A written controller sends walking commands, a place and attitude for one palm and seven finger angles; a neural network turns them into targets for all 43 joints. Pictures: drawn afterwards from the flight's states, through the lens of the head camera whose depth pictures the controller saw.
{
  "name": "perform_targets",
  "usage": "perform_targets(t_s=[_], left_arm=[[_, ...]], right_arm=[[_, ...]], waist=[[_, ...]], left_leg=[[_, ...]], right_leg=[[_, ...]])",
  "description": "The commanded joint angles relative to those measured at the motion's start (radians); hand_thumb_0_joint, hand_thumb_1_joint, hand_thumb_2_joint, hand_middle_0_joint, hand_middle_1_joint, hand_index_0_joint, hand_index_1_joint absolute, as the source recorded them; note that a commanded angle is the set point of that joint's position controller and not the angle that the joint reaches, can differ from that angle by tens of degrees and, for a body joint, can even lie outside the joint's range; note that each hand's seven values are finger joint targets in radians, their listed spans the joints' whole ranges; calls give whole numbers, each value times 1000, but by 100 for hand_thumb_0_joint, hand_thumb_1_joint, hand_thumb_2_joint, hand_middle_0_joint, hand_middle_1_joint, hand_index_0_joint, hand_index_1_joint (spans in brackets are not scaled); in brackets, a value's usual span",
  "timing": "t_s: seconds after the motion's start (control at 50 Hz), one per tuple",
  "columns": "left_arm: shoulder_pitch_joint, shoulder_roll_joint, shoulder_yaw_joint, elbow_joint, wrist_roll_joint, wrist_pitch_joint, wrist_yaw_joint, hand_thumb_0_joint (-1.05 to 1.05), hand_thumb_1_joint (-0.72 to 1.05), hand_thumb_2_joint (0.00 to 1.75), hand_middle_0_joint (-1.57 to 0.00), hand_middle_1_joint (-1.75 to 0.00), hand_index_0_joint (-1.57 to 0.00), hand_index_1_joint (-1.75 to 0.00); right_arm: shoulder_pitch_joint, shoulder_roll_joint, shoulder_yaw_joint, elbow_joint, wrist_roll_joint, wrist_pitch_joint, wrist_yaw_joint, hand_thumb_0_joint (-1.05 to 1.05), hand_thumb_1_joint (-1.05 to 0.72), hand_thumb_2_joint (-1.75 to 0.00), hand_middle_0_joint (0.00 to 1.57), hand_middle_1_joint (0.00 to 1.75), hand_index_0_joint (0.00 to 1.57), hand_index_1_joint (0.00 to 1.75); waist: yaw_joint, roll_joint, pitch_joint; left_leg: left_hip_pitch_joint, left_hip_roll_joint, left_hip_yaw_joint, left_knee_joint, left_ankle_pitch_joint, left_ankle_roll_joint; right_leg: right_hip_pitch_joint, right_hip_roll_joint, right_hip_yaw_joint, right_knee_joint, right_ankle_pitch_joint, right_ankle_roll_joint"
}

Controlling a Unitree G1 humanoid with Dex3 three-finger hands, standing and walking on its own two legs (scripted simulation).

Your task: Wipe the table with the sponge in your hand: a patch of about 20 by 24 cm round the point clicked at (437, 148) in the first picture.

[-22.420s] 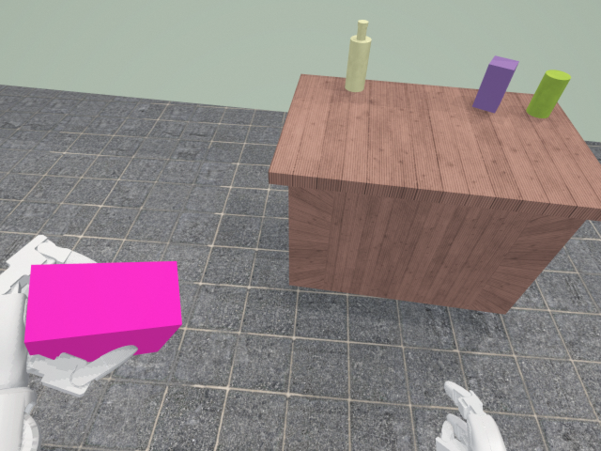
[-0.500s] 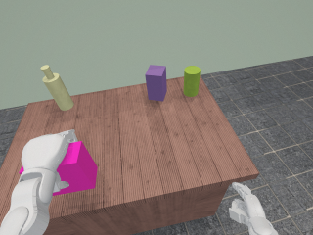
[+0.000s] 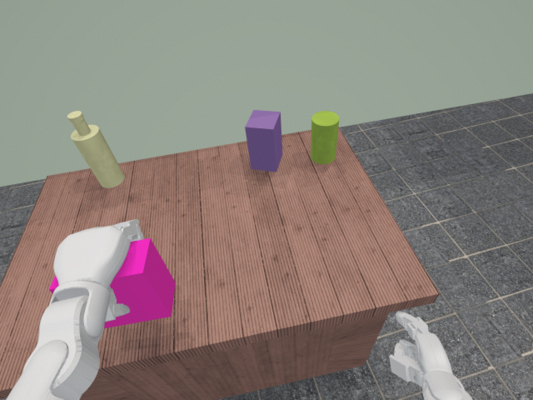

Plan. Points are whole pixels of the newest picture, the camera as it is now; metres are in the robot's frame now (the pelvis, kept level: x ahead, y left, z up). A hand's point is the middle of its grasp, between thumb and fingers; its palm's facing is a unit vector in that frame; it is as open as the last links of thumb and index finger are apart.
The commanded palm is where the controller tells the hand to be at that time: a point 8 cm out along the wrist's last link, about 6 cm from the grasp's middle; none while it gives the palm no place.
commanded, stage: move the sponge above the wiping area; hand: left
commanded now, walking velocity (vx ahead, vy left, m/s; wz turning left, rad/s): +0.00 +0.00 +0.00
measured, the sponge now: (125, 292) +0.23 +0.28 +0.03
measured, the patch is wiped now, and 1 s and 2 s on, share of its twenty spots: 0.00 0.00 0.00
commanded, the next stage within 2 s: lower the sponge onto the table in 1.98 s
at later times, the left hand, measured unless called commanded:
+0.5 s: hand (131, 269) +0.26 +0.27 +0.05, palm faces -0.04 -0.08 -1.00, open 10.4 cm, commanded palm +0.24 +0.27 +0.12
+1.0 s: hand (139, 269) +0.27 +0.27 +0.03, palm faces -0.04 -0.08 -1.00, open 10.4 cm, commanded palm +0.25 +0.27 +0.10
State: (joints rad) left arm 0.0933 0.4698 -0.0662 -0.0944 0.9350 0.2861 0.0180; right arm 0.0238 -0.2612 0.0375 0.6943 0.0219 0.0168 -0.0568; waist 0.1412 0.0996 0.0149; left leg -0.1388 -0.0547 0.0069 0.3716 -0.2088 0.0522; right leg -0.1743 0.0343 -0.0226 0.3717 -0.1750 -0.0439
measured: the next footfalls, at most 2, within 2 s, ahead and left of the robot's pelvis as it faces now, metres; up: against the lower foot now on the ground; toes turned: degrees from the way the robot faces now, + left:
none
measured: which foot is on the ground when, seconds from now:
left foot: down 0.00-1.00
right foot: down 0.00-1.00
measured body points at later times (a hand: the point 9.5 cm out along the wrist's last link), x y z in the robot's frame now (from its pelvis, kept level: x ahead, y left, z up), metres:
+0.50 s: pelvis +0.01 -0.01 +0.00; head +0.02 -0.04 +0.45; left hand +0.26 +0.27 +0.11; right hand +0.24 -0.22 -0.10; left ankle -0.01 +0.08 -0.75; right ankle +0.02 -0.09 -0.75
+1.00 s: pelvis +0.01 +0.00 +0.00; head +0.02 -0.03 +0.45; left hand +0.27 +0.27 +0.09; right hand +0.24 -0.22 -0.10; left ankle -0.01 +0.08 -0.75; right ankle +0.02 -0.09 -0.75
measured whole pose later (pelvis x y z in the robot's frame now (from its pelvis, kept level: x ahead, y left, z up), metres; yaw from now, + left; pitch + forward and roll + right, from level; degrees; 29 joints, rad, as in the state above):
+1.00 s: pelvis +0.01 +0.00 +0.00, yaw -1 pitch +2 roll +0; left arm 0.01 0.40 -0.12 0.11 0.98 0.31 0.13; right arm 0.04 -0.26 0.01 0.72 0.03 0.03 -0.06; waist 0.12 0.07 -0.02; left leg -0.20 -0.05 0.01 0.40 -0.23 0.05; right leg -0.24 0.04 -0.01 0.40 -0.20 -0.05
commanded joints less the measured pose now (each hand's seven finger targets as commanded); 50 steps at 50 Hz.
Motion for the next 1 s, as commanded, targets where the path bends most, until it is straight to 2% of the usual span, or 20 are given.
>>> perform_targets(t_s=[0.0,0.12,0.16,0.2,0.26,0.3,0.32,0.36,0.4,0.42,0.44,0.46,0.5,0.56,0.64,0.72,0.8,0.86,0.92,0.98], left_arm=[[-240,238,172,-167,34,5,66,0,10,130,-120,-160,-120,-160],[-274,216,140,-109,29,36,63,0,10,130,-120,-160,-120,-160],[-252,249,174,-136,23,34,62,0,10,130,-120,-160,-120,-160],[-231,224,157,-104,23,28,57,0,10,130,-120,-160,-120,-160],[-236,220,151,-147,23,10,59,0,10,130,-120,-160,-120,-160],[-243,183,119,-134,26,-3,63,0,10,130,-120,-160,-120,-160],[-250,213,143,-112,33,-5,69,0,10,130,-120,-160,-120,-160],[-290,210,137,-135,35,-7,80,0,10,130,-120,-160,-120,-160],[-289,185,119,-111,43,-10,95,0,10,130,-120,-160,-120,-160],[-275,210,146,-91,47,-6,103,0,10,130,-120,-160,-120,-160],[-285,176,113,-91,43,-4,106,0,10,130,-120,-160,-120,-160],[-305,214,150,-95,42,1,112,0,10,130,-120,-160,-120,-160],[-288,191,130,-60,44,13,116,0,10,130,-120,-160,-120,-160],[-280,229,165,-52,40,29,119,0,10,130,-120,-160,-120,-160],[-306,153,84,-38,38,30,105,0,10,130,-120,-160,-120,-160],[-289,169,102,-19,50,11,103,0,10,130,-120,-160,-120,-160],[-300,130,74,-47,59,-4,120,0,10,130,-120,-160,-120,-160],[-320,187,130,-23,59,7,143,0,10,130,-120,-160,-120,-160],[-360,133,72,-6,72,14,156,0,10,130,-120,-160,-120,-160],[-379,136,76,34,62,30,163,0,10,130,-120,-160,-120,-160]], right_arm=[[-192,-100,-32,-164,1,-51,-12,0,-90,-90,20,30,20,30],[-190,-106,-31,-163,8,-42,-13,0,-90,-90,20,30,20,30],[-199,-109,-34,-165,7,-42,-15,0,-90,-90,20,30,20,30],[-183,-106,-36,-166,8,-43,-15,0,-90,-90,20,30,20,30],[-190,-106,-40,-172,5,-48,-14,0,-90,-90,20,30,20,30],[-171,-103,-43,-170,3,-53,-12,0,-90,-90,20,30,20,30],[-166,-108,-44,-161,2,-51,-13,0,-90,-90,20,30,20,30],[-177,-108,-47,-160,4,-52,-16,0,-90,-90,20,30,20,30],[-165,-105,-49,-160,3,-57,-16,0,-90,-90,20,30,20,30],[-164,-109,-51,-154,3,-55,-17,0,-90,-90,20,30,20,30],[-164,-106,-51,-156,5,-52,-19,0,-90,-90,20,30,20,30],[-169,-111,-53,-151,7,-53,-18,0,-90,-90,20,30,20,30],[-168,-108,-51,-150,7,-52,-20,0,-90,-90,20,30,20,30],[-178,-116,-49,-146,9,-44,-20,0,-90,-90,20,30,20,30],[-170,-109,-50,-151,11,-44,-20,0,-90,-90,20,30,20,30],[-154,-111,-52,-146,5,-47,-16,0,-90,-90,20,30,20,30],[-154,-105,-58,-152,3,-50,-13,0,-90,-90,20,30,20,30],[-152,-116,-60,-139,7,-43,-16,0,-90,-90,20,30,20,30],[-160,-108,-59,-136,9,-42,-18,0,-90,-90,20,30,20,30],[-159,-108,-57,-132,15,-40,-21,0,-90,-90,20,30,20,30]], waist=[[-3,-44,-227],[-11,-69,-214],[-8,-41,-234],[-12,-81,-232],[-9,-40,-234],[-17,-58,-232],[-11,-68,-237],[-19,-39,-228],[-16,-53,-248],[-5,-68,-260],[-17,-76,-257],[-20,-72,-251],[-15,-73,-249],[-11,-62,-261],[-27,-48,-259],[-22,-91,-270],[-21,-74,-274],[-19,-72,-273],[-25,-55,-283],[-32,-66,-280]], left_leg=[[32,34,-119,-30,231,-23],[21,27,-111,-26,225,-19],[33,25,-111,-22,222,-14],[22,25,-102,-11,244,-10],[44,25,-111,-7,249,-11],[38,31,-110,0,270,-13],[37,30,-112,-1,266,-15],[43,32,-113,-5,244,-16],[37,34,-107,1,257,-16],[34,30,-109,1,263,-18],[32,32,-100,3,260,-16],[33,31,-103,3,250,-15],[23,31,-99,3,253,-16],[17,24,-99,1,255,-15],[21,30,-92,4,265,-16],[21,30,-99,14,289,-17],[29,39,-105,17,301,-24],[12,36,-103,13,267,-27],[21,38,-101,13,282,-33],[7,37,-99,5,242,-29]], right_leg=[[90,-30,140,-41,103,-48],[78,-34,139,-45,118,-44],[98,-28,162,-45,123,-49],[100,-37,147,-37,156,-42],[84,-32,166,-39,159,-49],[72,-38,143,-32,177,-45],[66,-37,148,-34,170,-45],[53,-30,163,-40,145,-49],[58,-36,145,-30,154,-48],[65,-36,147,-26,159,-48],[63,-39,142,-27,170,-43],[63,-31,164,-31,166,-50],[67,-38,145,-26,168,-46],[89,-35,165,-23,194,-49],[65,-42,134,-19,195,-43],[62,-37,136,-13,220,-45],[41,-36,129,-5,207,-48],[49,-30,154,-8,198,-52],[30,-34,130,-2,185,-49],[32,-30,124,-7,151,-47]])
